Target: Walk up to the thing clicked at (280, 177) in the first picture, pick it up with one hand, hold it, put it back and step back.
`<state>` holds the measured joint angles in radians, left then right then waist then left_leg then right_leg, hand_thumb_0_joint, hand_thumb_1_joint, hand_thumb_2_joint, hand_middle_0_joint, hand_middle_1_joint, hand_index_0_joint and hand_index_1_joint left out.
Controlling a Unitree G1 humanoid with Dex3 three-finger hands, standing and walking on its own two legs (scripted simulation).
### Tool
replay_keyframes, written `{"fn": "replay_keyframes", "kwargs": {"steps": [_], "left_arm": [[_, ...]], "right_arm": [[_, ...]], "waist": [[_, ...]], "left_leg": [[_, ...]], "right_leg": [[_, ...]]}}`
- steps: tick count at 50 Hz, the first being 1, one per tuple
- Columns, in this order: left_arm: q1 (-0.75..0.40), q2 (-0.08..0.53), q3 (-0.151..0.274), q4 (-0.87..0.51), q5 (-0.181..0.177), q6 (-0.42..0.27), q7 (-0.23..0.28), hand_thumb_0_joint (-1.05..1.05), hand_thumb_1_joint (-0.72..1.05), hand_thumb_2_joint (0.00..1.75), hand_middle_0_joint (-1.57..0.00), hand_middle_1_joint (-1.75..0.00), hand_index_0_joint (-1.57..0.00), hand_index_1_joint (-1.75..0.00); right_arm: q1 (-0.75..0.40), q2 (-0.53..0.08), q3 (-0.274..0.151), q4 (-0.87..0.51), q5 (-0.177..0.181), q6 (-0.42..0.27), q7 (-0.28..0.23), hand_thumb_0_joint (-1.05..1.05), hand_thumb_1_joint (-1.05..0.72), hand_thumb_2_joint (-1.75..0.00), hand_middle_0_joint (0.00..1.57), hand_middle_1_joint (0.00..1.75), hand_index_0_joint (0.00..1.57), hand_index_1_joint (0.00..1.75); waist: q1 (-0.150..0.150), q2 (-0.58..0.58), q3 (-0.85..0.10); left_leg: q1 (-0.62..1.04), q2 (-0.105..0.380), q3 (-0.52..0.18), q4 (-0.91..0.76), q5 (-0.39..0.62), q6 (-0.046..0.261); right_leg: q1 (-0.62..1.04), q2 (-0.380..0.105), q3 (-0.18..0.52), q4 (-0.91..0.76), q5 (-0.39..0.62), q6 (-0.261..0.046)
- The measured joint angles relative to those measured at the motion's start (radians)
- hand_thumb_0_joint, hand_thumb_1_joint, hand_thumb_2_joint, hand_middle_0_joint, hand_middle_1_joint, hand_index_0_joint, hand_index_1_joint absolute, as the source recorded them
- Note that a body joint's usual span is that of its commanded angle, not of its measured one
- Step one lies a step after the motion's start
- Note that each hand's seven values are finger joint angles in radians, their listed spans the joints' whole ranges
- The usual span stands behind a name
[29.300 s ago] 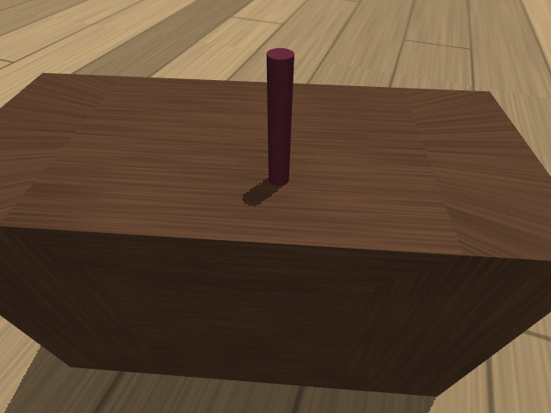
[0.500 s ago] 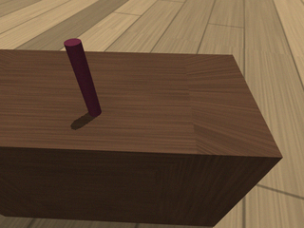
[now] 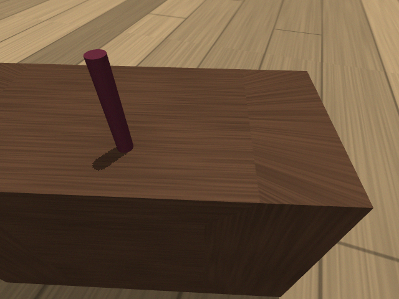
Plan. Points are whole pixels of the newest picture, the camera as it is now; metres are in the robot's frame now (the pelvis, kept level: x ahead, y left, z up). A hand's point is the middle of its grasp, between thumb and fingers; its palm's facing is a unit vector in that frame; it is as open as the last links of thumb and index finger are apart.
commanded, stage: stand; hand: left
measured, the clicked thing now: (112, 108) +0.50 +0.21 +0.14
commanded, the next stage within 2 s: step back in 0.34 s
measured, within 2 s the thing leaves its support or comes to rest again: neither
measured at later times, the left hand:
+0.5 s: hand out of the picture +0.07 +0.27 -0.16, palm faces +0.03 -0.93 -0.37, open 7.4 cm
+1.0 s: hand out of the picture +0.02 +0.31 -0.18, palm faces -0.08 -0.92 -0.39, open 7.4 cm
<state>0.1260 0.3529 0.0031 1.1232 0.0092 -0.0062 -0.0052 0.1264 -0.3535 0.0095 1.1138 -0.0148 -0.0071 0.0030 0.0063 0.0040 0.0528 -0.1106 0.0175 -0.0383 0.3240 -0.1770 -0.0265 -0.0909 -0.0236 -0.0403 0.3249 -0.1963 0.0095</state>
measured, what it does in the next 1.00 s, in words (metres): walks backwards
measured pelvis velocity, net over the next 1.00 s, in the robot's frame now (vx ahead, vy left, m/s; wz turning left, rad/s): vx -0.09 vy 0.04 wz -0.06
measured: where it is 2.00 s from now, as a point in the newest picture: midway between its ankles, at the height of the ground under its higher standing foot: outside the picture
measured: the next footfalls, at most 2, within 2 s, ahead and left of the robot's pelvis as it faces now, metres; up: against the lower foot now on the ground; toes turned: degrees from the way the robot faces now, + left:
right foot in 1.02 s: -0.08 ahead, -0.07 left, +0.00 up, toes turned +0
left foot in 1.38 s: -0.14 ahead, +0.18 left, +0.00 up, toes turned -1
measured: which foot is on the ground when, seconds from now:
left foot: down 0.00-1.00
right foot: down 0.00-0.66, up 0.68-1.00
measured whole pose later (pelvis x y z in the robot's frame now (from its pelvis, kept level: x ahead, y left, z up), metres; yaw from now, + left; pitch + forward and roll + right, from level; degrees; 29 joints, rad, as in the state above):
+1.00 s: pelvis -0.09 +0.04 -0.03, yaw -3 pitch -1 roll +0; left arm 0.13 0.39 0.07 0.88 0.01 0.05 0.01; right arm 0.13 -0.37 -0.04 0.85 -0.02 0.03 -0.01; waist -0.01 -0.02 0.20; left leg -0.35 0.03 0.04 0.67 -0.29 0.01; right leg -0.30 0.03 0.06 0.76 -0.43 0.00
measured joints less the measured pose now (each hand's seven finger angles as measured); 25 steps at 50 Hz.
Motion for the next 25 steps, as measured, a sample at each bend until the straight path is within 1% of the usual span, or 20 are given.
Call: {"fn": "replay_keyframes", "kwargs": {"steps": [17,18,21,23,24,25], "left_arm": [[-0.004,-0.004,0.0,0.0,0.0,0.003,0.0,0.01,0.9,0.9,-0.2,-0.3,-0.2,-0.3],[-0.006,-0.004,0.007,-0.006,-0.003,0.005,-0.001,0.01,0.9,0.9,-0.2,-0.3,-0.2,-0.3],[-0.025,-0.001,0.032,-0.042,-0.015,0.012,0.004,0.01,0.9,0.9,-0.2,-0.3,-0.2,-0.3],[-0.041,0.003,0.044,-0.07,-0.016,0.021,0.006,0.01,0.9,0.9,-0.2,-0.3,-0.2,-0.3],[-0.047,0.005,0.048,-0.084,-0.013,0.026,0.007,0.01,0.9,0.9,-0.2,-0.3,-0.2,-0.3],[-0.052,0.007,0.052,-0.099,-0.007,0.031,0.009,0.01,0.9,0.9,-0.2,-0.3,-0.2,-0.3]], "right_arm": [[-0.004,-0.001,0.004,-0.002,0.0,-0.004,-0.003,0.0,-0.9,-0.9,0.2,0.3,0.2,0.3],[-0.007,-0.002,0.001,-0.007,0.001,0.0,-0.001,0.0,-0.9,-0.9,0.21,0.3,0.2,0.3],[-0.029,-0.014,-0.015,-0.038,0.012,0.015,0.003,0.0,-0.9,-0.9,0.21,0.3,0.2,0.3],[-0.041,-0.027,-0.027,-0.064,0.017,0.026,0.003,0.0,-0.9,-0.9,0.21,0.3,0.2,0.3],[-0.043,-0.034,-0.034,-0.077,0.017,0.034,0.003,0.0,-0.9,-0.9,0.21,0.3,0.2,0.3],[-0.044,-0.04,-0.041,-0.09,0.015,0.042,0.003,0.0,-0.9,-0.9,0.21,0.3,0.2,0.3]], "waist": [[0.003,0.003,0.001],[0.003,0.004,0.002],[0.0,0.012,0.043],[-0.002,0.017,0.072],[-0.002,0.016,0.085],[0.0,0.012,0.094]], "left_leg": [[0.008,-0.002,0.001,-0.005,-0.004,0.0],[-0.003,-0.002,0.0,0.008,-0.008,0.001],[-0.062,-0.001,-0.008,0.097,-0.036,0.009],[-0.118,-0.004,-0.008,0.189,-0.047,0.028],[-0.152,-0.013,-0.008,0.262,-0.081,0.04],[-0.186,-0.028,-0.01,0.353,-0.151,0.05]], "right_leg": [[0.003,-0.003,0.001,0.004,-0.009,0.001],[-0.006,-0.003,0.0,0.015,-0.012,0.0],[-0.049,0.0,-0.006,0.077,-0.031,-0.005],[-0.077,-0.002,-0.011,0.117,-0.043,-0.008],[-0.091,-0.007,-0.012,0.14,-0.05,-0.008],[-0.107,-0.015,-0.008,0.164,-0.057,-0.008]]}}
